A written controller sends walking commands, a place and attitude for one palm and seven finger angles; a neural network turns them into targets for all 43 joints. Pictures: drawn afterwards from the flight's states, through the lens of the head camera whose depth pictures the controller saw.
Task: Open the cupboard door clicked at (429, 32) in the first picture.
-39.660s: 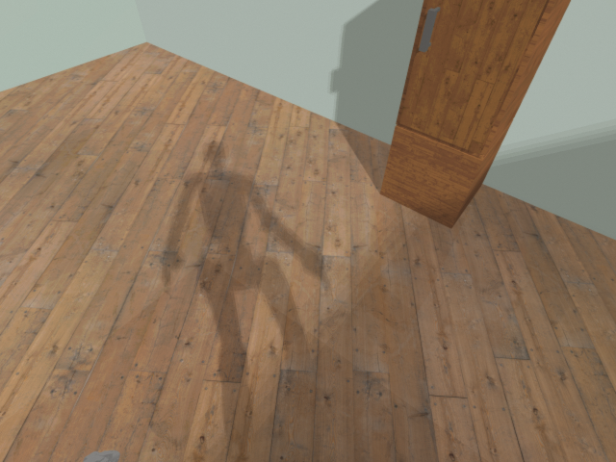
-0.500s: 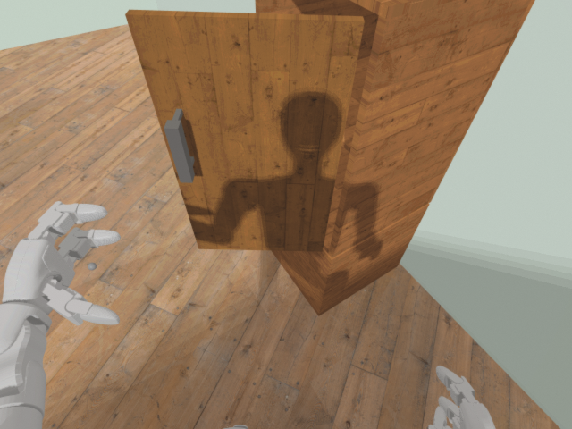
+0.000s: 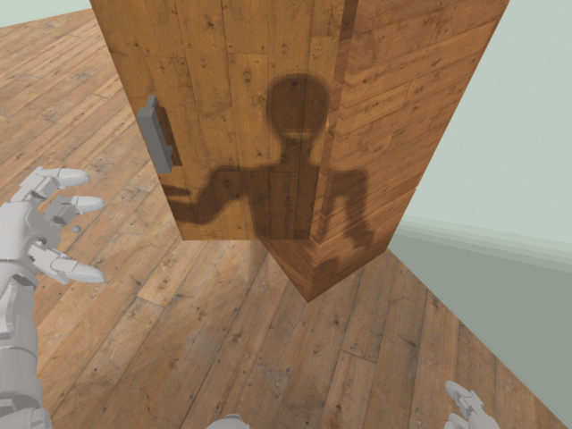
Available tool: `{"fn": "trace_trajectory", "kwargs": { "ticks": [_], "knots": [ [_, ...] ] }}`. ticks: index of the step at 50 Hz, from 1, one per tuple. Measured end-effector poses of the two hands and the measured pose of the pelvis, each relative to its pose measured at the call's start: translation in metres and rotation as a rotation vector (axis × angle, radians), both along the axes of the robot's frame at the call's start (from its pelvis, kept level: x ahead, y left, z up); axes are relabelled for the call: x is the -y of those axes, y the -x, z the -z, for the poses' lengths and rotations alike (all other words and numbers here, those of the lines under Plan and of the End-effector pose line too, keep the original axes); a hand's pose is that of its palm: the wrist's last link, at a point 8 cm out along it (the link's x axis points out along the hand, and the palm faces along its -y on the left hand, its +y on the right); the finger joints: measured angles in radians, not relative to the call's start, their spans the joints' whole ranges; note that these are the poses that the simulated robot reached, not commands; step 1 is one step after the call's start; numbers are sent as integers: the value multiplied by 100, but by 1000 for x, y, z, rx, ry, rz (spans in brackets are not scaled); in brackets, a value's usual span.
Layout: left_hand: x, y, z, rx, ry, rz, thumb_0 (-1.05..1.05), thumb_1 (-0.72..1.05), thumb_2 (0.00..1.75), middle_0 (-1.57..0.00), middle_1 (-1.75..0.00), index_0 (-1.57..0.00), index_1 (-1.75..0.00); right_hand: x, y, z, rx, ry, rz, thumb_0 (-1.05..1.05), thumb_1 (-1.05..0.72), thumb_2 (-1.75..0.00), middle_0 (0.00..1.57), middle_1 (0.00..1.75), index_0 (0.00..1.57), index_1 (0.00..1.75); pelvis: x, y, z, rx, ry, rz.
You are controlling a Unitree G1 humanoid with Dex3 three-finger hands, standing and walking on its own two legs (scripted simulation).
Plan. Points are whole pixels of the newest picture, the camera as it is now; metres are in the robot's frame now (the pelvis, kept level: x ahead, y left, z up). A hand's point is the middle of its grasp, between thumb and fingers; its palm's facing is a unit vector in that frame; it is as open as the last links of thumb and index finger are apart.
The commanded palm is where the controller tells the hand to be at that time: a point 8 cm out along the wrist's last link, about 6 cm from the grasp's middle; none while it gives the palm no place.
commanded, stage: move the hooked fingers beside the handle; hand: left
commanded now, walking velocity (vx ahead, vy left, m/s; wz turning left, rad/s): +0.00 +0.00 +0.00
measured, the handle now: (158, 135) +0.56 +0.25 +0.07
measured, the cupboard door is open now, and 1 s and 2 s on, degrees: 57 57 57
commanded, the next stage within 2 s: slide the fingers in behind the handle in 1.98 s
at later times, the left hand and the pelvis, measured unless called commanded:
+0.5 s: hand (95, 193) +0.41 +0.30 +0.08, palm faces +0.07 -1.00 +0.00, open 14.0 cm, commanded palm +0.39 +0.34 +0.08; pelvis +0.00 +0.02 -0.01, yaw -1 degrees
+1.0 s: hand (112, 161) +0.48 +0.30 +0.08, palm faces +0.07 -1.00 -0.01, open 14.0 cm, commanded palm +0.47 +0.35 +0.07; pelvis +0.01 +0.03 -0.02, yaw -2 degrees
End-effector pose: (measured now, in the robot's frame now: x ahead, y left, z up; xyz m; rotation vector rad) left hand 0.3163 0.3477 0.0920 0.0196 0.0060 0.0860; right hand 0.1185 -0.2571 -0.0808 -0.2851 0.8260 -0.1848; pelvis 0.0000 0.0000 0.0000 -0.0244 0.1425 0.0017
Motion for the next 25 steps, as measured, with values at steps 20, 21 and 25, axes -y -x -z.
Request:
{"fn": "trace_trajectory", "kwargs": {
  "ticks": [20,21,25],
  "knots": [
    [-3,-53,9,3,17,28,-1,-50,30,-30,-120,-30,-120,-11,43,11,-162,21,65,1,-90,-90,20,30,20,30,-19,1,5,-54,15,7],
    [-3,-57,9,0,17,29,-1,-50,30,-30,-120,-30,-120,-13,43,12,-165,21,66,1,-90,-90,20,30,20,30,-20,1,5,-57,16,7],
    [-6,-70,10,0,21,19,-1,-50,30,-30,-120,-30,-120,-17,48,13,-187,20,72,1,-90,-90,20,30,20,30,-23,1,7,-70,18,12]
  ]
}}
